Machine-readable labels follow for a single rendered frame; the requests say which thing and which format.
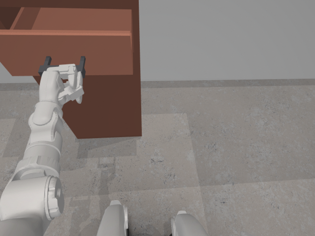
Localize drawer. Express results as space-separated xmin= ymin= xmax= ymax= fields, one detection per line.
xmin=0 ymin=7 xmax=133 ymax=76

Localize right robot shin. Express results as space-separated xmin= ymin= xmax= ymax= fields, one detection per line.
xmin=177 ymin=210 xmax=186 ymax=215

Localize robot left upper arm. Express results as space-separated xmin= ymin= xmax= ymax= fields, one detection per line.
xmin=0 ymin=175 xmax=64 ymax=236

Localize handle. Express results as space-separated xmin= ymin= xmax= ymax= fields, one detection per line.
xmin=38 ymin=56 xmax=86 ymax=78

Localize left robot forearm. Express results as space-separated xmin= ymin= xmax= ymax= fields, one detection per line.
xmin=0 ymin=101 xmax=63 ymax=221

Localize cabinet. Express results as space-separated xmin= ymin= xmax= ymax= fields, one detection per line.
xmin=0 ymin=0 xmax=142 ymax=139

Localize left robot thigh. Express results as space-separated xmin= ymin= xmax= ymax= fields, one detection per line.
xmin=96 ymin=204 xmax=128 ymax=236

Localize robot left hand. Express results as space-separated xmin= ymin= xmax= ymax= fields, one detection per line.
xmin=39 ymin=64 xmax=84 ymax=109

